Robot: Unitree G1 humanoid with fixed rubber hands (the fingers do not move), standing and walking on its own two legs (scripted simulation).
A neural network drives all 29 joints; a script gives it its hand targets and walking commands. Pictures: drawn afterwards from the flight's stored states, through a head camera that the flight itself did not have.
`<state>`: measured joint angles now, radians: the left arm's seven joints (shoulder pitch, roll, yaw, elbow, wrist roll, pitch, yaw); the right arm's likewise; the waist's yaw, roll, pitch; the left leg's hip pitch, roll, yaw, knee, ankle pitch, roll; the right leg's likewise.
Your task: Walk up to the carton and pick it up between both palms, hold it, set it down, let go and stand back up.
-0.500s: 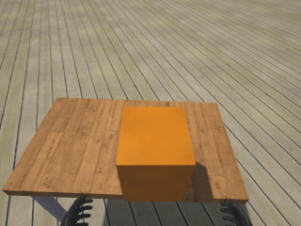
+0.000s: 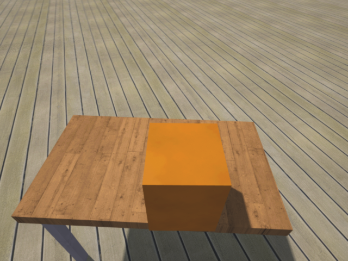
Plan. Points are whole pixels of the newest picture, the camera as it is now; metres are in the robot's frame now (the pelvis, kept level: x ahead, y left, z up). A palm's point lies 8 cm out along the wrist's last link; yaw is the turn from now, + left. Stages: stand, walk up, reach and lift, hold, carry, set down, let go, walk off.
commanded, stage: stand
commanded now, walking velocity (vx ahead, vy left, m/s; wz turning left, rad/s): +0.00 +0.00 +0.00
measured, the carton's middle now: (182, 177) +0.40 -0.01 -0.06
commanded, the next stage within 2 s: none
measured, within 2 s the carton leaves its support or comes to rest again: neither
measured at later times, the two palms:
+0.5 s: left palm out of the picture +0.01 +0.27 -0.11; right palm out of the picture +0.02 -0.25 -0.11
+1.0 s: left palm out of the picture +0.02 +0.26 -0.12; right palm out of the picture +0.02 -0.26 -0.12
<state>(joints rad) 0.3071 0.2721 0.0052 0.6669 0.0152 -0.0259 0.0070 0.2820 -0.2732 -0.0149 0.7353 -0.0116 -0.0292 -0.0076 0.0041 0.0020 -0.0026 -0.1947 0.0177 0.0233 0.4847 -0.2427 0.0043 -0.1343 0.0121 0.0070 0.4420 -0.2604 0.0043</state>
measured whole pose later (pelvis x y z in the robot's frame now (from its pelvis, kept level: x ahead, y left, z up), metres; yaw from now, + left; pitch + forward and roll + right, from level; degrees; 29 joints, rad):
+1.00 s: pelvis -0.03 +0.00 -0.01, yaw +1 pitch -2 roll -1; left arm 0.39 0.26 -0.01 0.75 0.01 -0.02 0.01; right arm 0.38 -0.26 0.00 0.77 -0.01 -0.01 -0.01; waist -0.01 0.01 -0.01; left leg -0.29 0.01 0.01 0.54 -0.22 0.01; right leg -0.24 0.00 0.00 0.52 -0.25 0.01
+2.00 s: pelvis +0.00 +0.00 +0.00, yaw +1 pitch -2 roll +0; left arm 0.34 0.26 -0.01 0.81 0.01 -0.01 0.02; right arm 0.35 -0.25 0.00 0.80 -0.01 -0.01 -0.03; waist 0.00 0.00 0.02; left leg -0.23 0.00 0.00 0.49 -0.23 0.00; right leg -0.17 0.00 -0.01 0.47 -0.27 0.00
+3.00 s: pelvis +0.00 +0.00 +0.00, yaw +2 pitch -2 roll +0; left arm 0.35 0.24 -0.01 0.90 0.00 -0.01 0.03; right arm 0.35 -0.24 0.01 0.89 -0.01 -0.01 -0.04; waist 0.00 0.00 0.02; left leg -0.21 0.00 -0.01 0.46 -0.22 0.00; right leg -0.14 -0.01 -0.02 0.43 -0.26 0.00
